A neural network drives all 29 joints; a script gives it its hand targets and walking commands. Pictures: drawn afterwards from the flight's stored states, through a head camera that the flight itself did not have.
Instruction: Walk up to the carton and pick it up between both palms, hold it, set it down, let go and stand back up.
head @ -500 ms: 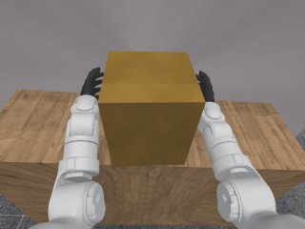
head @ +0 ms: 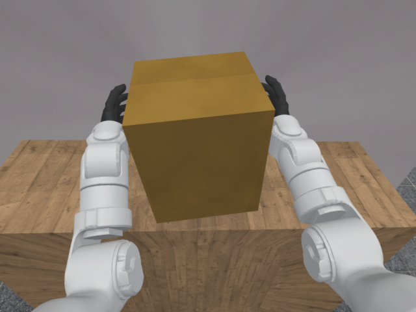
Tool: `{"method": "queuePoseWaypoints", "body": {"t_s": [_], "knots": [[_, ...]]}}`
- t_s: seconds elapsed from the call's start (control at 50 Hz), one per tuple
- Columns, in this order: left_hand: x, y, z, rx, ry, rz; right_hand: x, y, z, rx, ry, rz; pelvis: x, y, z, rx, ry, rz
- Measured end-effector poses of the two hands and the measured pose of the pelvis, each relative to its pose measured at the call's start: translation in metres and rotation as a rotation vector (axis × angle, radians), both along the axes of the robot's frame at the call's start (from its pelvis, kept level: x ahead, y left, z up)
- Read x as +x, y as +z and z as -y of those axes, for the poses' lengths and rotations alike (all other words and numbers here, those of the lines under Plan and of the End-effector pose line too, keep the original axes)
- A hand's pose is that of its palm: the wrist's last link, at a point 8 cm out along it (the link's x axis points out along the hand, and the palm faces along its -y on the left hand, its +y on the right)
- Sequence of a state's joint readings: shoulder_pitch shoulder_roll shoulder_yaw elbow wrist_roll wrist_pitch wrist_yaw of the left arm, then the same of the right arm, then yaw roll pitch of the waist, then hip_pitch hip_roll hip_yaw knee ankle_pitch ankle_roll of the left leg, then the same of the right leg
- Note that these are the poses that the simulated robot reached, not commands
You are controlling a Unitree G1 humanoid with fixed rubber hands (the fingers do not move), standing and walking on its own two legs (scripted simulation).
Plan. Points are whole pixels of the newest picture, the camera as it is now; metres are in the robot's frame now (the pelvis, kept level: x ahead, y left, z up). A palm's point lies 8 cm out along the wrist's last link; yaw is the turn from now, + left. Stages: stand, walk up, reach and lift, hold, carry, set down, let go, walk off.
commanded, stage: reach and lift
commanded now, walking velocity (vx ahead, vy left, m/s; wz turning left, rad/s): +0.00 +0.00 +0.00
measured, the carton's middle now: (199, 139) +0.39 +0.00 +0.17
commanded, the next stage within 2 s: hold in 1.10 s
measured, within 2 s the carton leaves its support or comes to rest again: neither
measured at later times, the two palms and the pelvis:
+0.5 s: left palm (114, 118) +0.39 +0.15 +0.22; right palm (280, 105) +0.39 -0.15 +0.24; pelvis +0.01 +0.01 +0.00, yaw +0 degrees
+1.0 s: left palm (114, 106) +0.40 +0.15 +0.24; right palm (286, 93) +0.39 -0.15 +0.27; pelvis +0.01 +0.00 +0.00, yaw -1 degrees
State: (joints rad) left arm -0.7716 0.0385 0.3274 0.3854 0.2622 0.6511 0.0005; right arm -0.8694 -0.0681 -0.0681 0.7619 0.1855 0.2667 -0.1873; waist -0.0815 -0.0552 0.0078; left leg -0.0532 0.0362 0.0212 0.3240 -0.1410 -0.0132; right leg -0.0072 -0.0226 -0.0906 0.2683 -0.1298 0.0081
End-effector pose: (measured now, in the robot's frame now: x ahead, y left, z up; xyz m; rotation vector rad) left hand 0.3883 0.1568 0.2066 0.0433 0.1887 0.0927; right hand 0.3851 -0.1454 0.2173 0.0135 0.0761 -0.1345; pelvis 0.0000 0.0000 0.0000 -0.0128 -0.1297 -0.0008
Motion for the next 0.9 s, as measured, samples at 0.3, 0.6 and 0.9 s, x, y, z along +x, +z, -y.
{"method": "queuePoseWaypoints", "body": {"t_s": [0.3,0.6,0.9], "knots": [[0.006,0.016,-0.004,-0.012,-0.009,0.002,0.003,0.025,-0.005,0.016,-0.011,-0.004,0.004,0.000,-0.007,-0.004,-0.004,-0.031],[0.006,0.023,0.009,-0.017,-0.005,0.005,0.003,0.030,0.009,0.033,-0.012,-0.011,0.012,-0.001,-0.004,-0.008,-0.008,-0.032],[0.009,0.037,0.011,-0.042,-0.015,0.009,0.004,0.046,0.011,0.020,-0.018,-0.023,0.013,0.000,0.002,-0.005,-0.014,-0.041]]}}
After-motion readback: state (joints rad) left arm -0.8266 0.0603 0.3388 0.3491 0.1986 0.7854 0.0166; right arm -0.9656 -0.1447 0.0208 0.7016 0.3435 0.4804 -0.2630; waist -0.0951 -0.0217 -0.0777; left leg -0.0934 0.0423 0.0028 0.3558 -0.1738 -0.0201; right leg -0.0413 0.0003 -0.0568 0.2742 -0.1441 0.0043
